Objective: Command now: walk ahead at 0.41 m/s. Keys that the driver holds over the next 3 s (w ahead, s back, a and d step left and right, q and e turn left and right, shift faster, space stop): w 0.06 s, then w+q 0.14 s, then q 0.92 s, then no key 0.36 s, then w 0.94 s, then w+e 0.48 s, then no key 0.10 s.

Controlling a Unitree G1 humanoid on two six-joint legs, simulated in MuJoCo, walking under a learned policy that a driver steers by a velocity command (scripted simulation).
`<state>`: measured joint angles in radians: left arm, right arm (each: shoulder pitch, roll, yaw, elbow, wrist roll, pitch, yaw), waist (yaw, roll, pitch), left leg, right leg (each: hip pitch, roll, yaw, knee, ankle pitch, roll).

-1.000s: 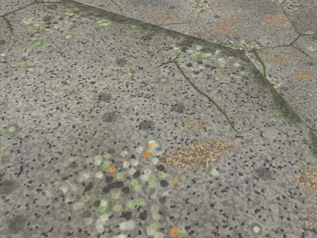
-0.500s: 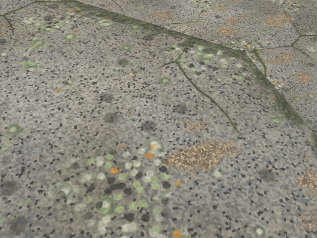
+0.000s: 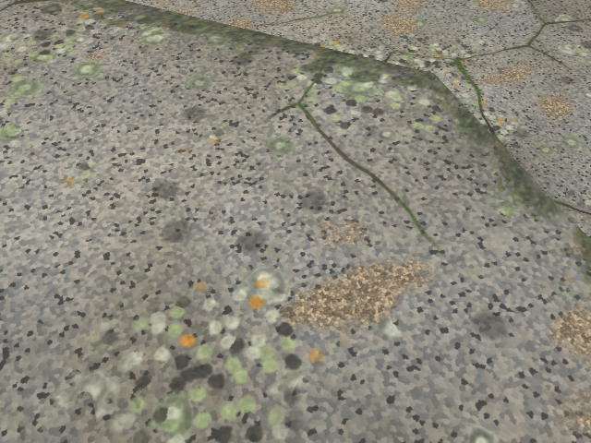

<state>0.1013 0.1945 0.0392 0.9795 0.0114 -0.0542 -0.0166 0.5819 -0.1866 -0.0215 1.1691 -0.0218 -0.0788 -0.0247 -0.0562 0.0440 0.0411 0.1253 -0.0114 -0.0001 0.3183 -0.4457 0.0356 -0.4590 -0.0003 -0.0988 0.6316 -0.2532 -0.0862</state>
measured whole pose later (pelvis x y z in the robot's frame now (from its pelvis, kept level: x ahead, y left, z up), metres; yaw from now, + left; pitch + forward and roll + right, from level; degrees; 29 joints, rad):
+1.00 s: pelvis +0.30 -0.04 +0.01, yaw +27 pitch +2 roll -1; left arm 0.15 0.24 0.05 0.79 0.01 0.03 0.04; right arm 0.25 -0.26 -0.10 0.83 -0.03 0.03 0.00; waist -0.05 0.01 0.03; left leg -0.35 -0.15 -0.16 0.41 -0.08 0.08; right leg -0.42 0.02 0.07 0.79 -0.40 0.02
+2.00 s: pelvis +0.43 -0.04 +0.02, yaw +38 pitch +0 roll +1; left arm 0.30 0.25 0.05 0.82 0.03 -0.05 -0.02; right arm 0.31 -0.27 -0.05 0.93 -0.03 -0.05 0.03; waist -0.01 0.03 0.02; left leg -0.32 0.00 -0.02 0.97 -0.37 0.10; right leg -0.22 0.02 -0.06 0.46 -0.24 -0.07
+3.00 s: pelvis +0.87 +0.29 -0.01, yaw +23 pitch +1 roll +0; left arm 0.07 0.22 0.04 0.83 0.04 -0.04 -0.03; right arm 0.38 -0.21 -0.03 0.99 0.00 -0.06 -0.03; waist -0.02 0.00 0.08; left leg -0.12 0.04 0.19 0.98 -0.46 0.02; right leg -0.44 0.07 -0.13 0.60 -0.18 -0.17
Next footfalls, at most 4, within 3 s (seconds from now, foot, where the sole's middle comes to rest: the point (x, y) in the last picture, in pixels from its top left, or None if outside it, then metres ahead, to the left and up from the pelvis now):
0.02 right None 0.14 -0.10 -0.76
0.50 left None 0.38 0.06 -0.76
1.08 right None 0.40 -0.13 -0.76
1.52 left None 0.25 0.03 -0.76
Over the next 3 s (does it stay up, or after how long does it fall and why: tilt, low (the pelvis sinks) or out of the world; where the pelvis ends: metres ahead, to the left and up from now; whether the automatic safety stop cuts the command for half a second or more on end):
stays up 0.87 0.29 -0.01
